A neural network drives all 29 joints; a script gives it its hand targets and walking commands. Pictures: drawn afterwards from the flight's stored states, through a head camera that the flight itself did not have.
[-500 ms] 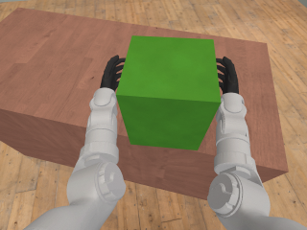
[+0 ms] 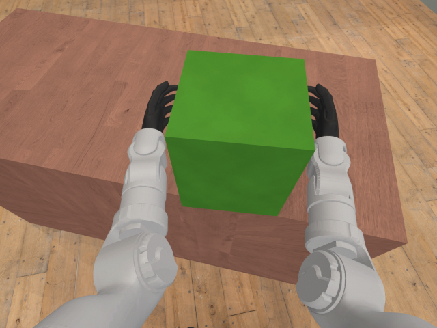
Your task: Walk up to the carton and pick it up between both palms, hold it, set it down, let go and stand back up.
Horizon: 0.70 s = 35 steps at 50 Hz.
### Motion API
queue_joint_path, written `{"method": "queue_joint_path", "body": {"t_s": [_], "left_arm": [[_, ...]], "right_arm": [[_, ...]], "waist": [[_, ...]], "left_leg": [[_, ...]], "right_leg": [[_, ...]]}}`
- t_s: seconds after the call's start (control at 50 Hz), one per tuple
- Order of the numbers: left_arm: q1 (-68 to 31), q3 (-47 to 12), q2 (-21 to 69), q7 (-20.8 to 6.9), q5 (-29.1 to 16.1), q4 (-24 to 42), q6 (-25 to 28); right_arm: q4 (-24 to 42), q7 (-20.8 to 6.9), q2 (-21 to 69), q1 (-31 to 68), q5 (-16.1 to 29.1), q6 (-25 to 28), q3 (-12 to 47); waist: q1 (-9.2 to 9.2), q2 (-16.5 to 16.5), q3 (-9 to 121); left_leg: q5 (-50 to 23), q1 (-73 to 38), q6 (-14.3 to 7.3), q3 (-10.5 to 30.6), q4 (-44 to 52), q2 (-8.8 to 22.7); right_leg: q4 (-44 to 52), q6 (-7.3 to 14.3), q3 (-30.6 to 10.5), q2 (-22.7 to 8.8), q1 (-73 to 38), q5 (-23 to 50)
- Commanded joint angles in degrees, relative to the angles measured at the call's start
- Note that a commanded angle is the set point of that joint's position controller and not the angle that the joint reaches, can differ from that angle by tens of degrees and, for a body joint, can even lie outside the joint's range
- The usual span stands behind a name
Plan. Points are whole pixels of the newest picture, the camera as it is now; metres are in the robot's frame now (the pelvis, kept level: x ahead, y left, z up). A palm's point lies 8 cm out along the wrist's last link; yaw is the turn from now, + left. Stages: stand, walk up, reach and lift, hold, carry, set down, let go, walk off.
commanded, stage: set down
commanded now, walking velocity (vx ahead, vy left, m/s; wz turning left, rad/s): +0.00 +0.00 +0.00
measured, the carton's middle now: (236, 140) +0.44 -0.03 +0.04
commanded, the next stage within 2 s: none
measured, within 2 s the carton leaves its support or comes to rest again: rests again in 0.26 s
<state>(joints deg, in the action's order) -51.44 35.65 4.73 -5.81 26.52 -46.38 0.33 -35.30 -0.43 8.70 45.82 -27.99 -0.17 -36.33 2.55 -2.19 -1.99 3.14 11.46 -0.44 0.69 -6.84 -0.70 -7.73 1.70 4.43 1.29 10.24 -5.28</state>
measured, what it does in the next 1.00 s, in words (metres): stands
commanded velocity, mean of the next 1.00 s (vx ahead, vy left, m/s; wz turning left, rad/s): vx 0.00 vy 0.00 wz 0.00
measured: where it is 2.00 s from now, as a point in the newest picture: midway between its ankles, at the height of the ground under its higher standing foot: outside the picture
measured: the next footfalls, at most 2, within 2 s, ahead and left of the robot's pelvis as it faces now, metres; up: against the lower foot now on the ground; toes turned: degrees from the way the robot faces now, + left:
none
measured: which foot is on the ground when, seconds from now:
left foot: down 0.00-1.00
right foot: down 0.00-1.00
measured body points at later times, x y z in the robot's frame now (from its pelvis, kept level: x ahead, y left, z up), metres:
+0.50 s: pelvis -0.02 +0.02 -0.01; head +0.07 +0.02 +0.43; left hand +0.48 +0.18 +0.09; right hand +0.46 -0.17 +0.10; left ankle -0.01 +0.12 -0.75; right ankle -0.03 -0.09 -0.75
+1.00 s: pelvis -0.04 +0.01 -0.02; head +0.03 +0.03 +0.42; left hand +0.48 +0.19 +0.14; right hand +0.45 -0.18 +0.17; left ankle -0.01 +0.12 -0.75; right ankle -0.03 -0.09 -0.75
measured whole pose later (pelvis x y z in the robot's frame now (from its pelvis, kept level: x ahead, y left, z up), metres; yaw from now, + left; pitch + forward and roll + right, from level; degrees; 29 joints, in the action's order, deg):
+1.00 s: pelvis -0.04 +0.01 -0.02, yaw -3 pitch +23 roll -1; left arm -72.2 -6.1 -21.1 3.8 -21.0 -82.7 4.3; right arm -78.6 3.1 -15.3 74.4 17.7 -1.9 1.5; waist 2.9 -1.6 17.0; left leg 5.7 40.2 -1.0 -1.8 -22.5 0.9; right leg -19.5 1.5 2.3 2.3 38.0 -4.9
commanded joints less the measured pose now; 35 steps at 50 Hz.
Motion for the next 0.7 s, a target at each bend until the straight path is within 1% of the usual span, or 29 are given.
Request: {"method": "queue_joint_path", "body": {"t_s": [0.0, 0.02, 0.08, 0.1, 0.12, 0.14, 0.16, 0.2, 0.22, 0.24, 0.26, 0.28, 0.3, 0.34, 0.38, 0.4, 0.42, 0.44, 0.48, 0.5, 0.52, 0.54, 0.56, 0.58, 0.6, 0.62, 0.64, 0.66, 0.68], "left_arm": [[-14.80, -6.66, 3.12, -1.73, -0.88, -1.53, -1.37], [-16.09, -8.12, 1.61, -1.31, -2.78, -1.50, -1.41], [-19.92, -9.16, -5.42, 1.06, -6.60, -1.63, 1.10], [-20.74, -10.42, -7.94, 2.01, -8.66, -2.31, 2.43], [-22.10, -12.11, -10.17, 3.38, -10.65, -2.22, 4.34], [-24.69, -12.48, -14.23, 5.08, -12.61, -3.14, 6.45], [-27.07, -14.80, -16.06, 6.42, -15.16, -4.50, 8.23], [-29.77, -16.64, -17.99, 8.45, -18.52, -9.42, 10.78], [-30.59, -17.42, -18.86, 9.11, -20.21, -12.24, 11.29], [-30.99, -18.38, -20.26, 9.41, -22.15, -15.20, 11.48], [-30.81, -18.21, -21.98, 9.56, -22.81, -17.45, 11.43], [-31.02, -18.81, -23.04, 9.65, -23.64, -18.98, 11.12], [-31.24, -20.32, -23.39, 9.77, -24.82, -20.81, 10.68], [-33.38, -22.03, -25.93, 9.68, -27.82, -22.59, 10.90], [-36.08, -25.12, -26.51, 9.88, -30.81, -23.12, 11.33], [-35.66, -26.93, -25.22, 10.08, -31.60, -22.92, 11.46], [-36.83, -27.84, -25.38, 10.12, -32.29, -23.04, 11.48], [-37.79, -29.97, -25.37, 10.08, -33.73, -23.49, 11.09], [-37.05, -32.24, -25.93, 10.16, -35.76, -25.05, 9.67], [-37.41, -33.57, -26.16, 9.94, -37.04, -25.43, 9.48], [-39.44, -35.36, -25.85, 10.03, -38.50, -22.13, 9.52], [-40.48, -36.54, -25.47, 10.02, -39.73, -21.00, 9.38], [-41.44, -38.42, -25.42, 10.11, -40.90, -20.74, 9.29], [-39.55, -38.20, -25.70, 9.77, -41.03, -22.72, 8.59], [-41.38, -38.45, -27.50, 9.68, -41.68, -19.88, 8.12], [-41.46, -38.62, -27.30, 9.68, -42.25, -21.80, 7.53], [-41.14, -38.63, -27.57, 9.33, -42.31, -23.90, 7.45], [-40.14, -38.08, -27.82, 8.91, -41.80, -26.20, 7.29], [-40.78, -37.66, -29.74, 8.86, -42.31, -26.88, 7.32]], "right_arm": [[-2.74, -3.74, 5.83, 18.60, 2.35, -1.57, 11.57], [-2.37, -3.21, 3.87, 18.97, 3.83, -1.60, 11.78], [-4.24, -1.37, -0.11, 22.01, 8.53, -0.37, 14.36], [-5.40, -0.58, -2.34, 23.01, 11.08, 0.26, 15.77], [-6.47, 0.58, -4.67, 23.39, 12.43, 1.61, 16.28], [-7.29, 1.79, -7.06, 26.45, 14.35, 3.00, 17.61], [-8.45, 2.77, -8.99, 29.53, 17.52, 4.21, 19.49], [-12.74, 4.28, -11.07, 32.42, 21.28, 5.82, 21.86], [-16.74, 4.89, -11.46, 33.25, 22.90, 5.82, 23.42], [-18.36, 5.30, -12.18, 34.72, 24.61, 5.76, 24.01], [-21.37, 5.70, -13.39, 34.82, 25.45, 5.46, 24.53], [-23.72, 6.05, -15.35, 34.96, 27.19, 5.37, 25.59], [-25.58, 6.13, -16.28, 35.85, 29.05, 5.46, 26.34], [-26.10, 6.69, -18.97, 39.00, 30.21, 6.06, 25.65], [-26.99, 6.84, -21.79, 40.54, 31.34, 6.46, 26.32], [-29.39, 6.90, -23.09, 39.54, 32.13, 6.87, 26.29], [-29.40, 6.74, -24.12, 40.86, 32.84, 7.12, 26.42], [-31.26, 6.29, -25.24, 41.15, 33.66, 7.02, 26.97], [-33.27, 5.55, -27.99, 41.20, 33.92, 5.73, 26.96], [-32.83, 5.49, -29.20, 41.48, 34.30, 5.38, 26.87], [-30.67, 5.40, -30.95, 42.90, 34.94, 5.79, 26.13], [-29.57, 5.04, -31.07, 44.29, 35.15, 5.81, 26.60], [-30.04, 4.64, -31.23, 44.91, 35.05, 5.54, 26.28], [-29.59, 4.40, -31.50, 43.79, 35.73, 5.04, 27.10], [-27.29, 4.31, -33.46, 46.04, 36.13, 4.98, 27.50], [-27.99, 4.34, -33.49, 46.57, 36.96, 4.81, 29.48], [-29.08, 4.13, -30.81, 46.89, 37.82, 4.57, 30.86], [-30.53, 4.10, -31.08, 46.11, 38.50, 3.99, 31.74], [-31.08, 4.01, -31.58, 48.07, 39.56, 3.83, 32.54]], "waist": [[-2.56, 0.95, 24.16], [-2.09, 0.78, 24.00], [-3.27, 0.16, 30.02], [-3.56, 0.87, 31.23], [-3.60, 1.27, 34.95], [-4.61, 1.19, 39.29], [-4.90, 2.40, 42.87], [-5.74, 2.50, 46.69], [-6.12, 1.02, 46.27], [-6.33, 1.58, 46.67], [-5.91, 0.38, 45.28], [-5.90, 0.60, 46.58], [-5.67, 2.19, 47.78], [-4.35, 1.65, 50.09], [-3.59, 2.83, 53.43], [-2.77, 5.09, 54.75], [-2.27, 5.89, 56.55], [-1.77, 7.42, 55.67], [-0.72, 7.07, 52.79], [0.27, 8.22, 53.19], [0.92, 9.26, 57.15], [1.14, 8.72, 56.26], [1.99, 9.12, 57.74], [1.49, 9.49, 56.54], [1.31, 8.70, 58.17], [0.74, 5.91, 59.07], [0.21, 4.52, 55.45], [-0.22, 5.14, 53.71], [-1.09, 4.36, 52.28]], "left_leg": [[-4.36, -2.95, -1.18, 0.65, -0.79, 0.09], [-5.26, -2.76, -1.34, 0.42, -1.21, -0.11], [-5.40, 0.23, -2.15, -0.73, -1.91, -0.41], [-6.75, 1.73, -2.08, -1.11, -2.42, -0.50], [-8.92, 2.55, -2.16, -1.23, -2.97, -0.19], [-9.56, 5.26, -2.68, -1.63, -3.52, -0.16], [-9.87, 7.41, -3.01, -1.79, -4.30, -0.07], [-8.73, 12.38, -3.92, -2.23, -5.30, 0.52], [-7.87, 15.03, -4.32, -2.57, -5.54, 0.66], [-6.92, 16.97, -4.69, -2.55, -6.24, 0.79], [-7.25, 18.60, -4.75, -2.36, -6.66, 0.91], [-8.18, 17.98, -4.89, -2.66, -7.02, 1.19], [-9.19, 16.80, -4.36, -2.28, -7.85, 1.44], [-10.97, 15.13, -3.24, -1.20, -10.34, 2.30], [-14.80, 11.15, -1.64, -0.90, -12.71, 2.52], [-19.01, 7.09, -0.75, -0.63, -13.65, 2.66], [-22.12, 3.76, 0.13, -0.11, -15.27, 2.97], [-23.02, 0.33, 1.23, 0.56, -16.33, 3.56], [-22.97, -6.70, 3.34, 1.41, -17.71, 4.62], [-22.74, -7.13, 3.84, 1.59, -19.05, 4.24], [-24.89, -9.39, 4.53, 1.59, -19.82, 4.48], [-25.15, -10.28, 4.82, 2.34, -20.08, 5.04], [-25.90, -11.61, 5.18, 2.86, -20.70, 5.34], [-25.45, -10.78, 5.17, 2.75, -21.31, 5.39], [-24.87, -9.22, 5.29, 2.34, -21.37, 4.94], [-24.29, -7.82, 4.39, 1.73, -21.11, 4.39], [-21.05, -2.13, 3.46, 1.50, -20.35, 4.20], [-16.68, 2.37, 2.69, 1.34, -18.98, 3.60], [-12.81, 7.25, 1.88, 1.00, -17.32, 3.38]], "right_leg": [[-5.40, -5.29, -0.26, -0.76, -15.79, 25.73], [-6.05, -5.41, -0.21, -0.65, -14.70, 26.56], [-7.85, -5.71, -1.67, -0.95, -14.76, 28.92], [-8.73, -5.62, -2.16, -0.98, -14.84, 31.22], [-9.74, -5.23, -2.65, -0.95, -15.94, 33.87], [-11.02, -4.79, -3.53, -0.96, -15.97, 36.13], [-11.98, -4.46, -4.53, -1.25, -15.61, 36.87], [-13.68, -4.50, -5.95, -1.57, -15.54, 37.03], [-14.63, -4.38, -6.29, -1.94, -16.12, 37.85], [-15.66, -4.61, -6.44, -2.16, -15.11, 37.41], [-15.90, -4.76, -6.70, -2.13, -14.82, 37.14], [-15.93, -4.83, -6.70, -2.52, -13.92, 36.89], [-16.00, -4.42, -6.52, -2.36, -11.60, 36.55], [-14.73, -4.26, -6.40, -1.91, -6.25, 33.75], [-13.94, -3.56, -5.27, -1.40, -1.84, 32.16], [-13.52, -3.18, -4.99, -0.69, 0.70, 32.95], [-12.38, -2.64, -4.55, -0.49, 4.00, 31.61], [-10.96, -1.97, -4.02, -0.04, 8.76, 27.92], [-7.36, -1.29, -2.99, 0.43, 16.98, 18.33], [-6.71, -0.91, -2.91, 0.17, 19.35, 16.29], [-6.76, -0.69, -2.11, 0.83, 20.72, 16.81], [-6.22, -0.51, -1.94, 0.97, 22.58, 15.13], [-6.41, -0.60, -1.48, 0.77, 24.68, 13.63], [-6.51, -0.43, -1.59, 0.91, 24.55, 12.61], [-6.72, -0.56, -1.80, 0.78, 21.85, 14.68], [-8.05, -1.33, -1.92, 0.43, 20.04, 16.90], [-9.15, -1.76, -2.45, 0.13, 17.15, 18.09], [-10.12, -2.38, -2.73, -0.49, 13.03, 17.23], [-11.08, -2.86, -3.43, -0.86, 9.43, 17.36]]}}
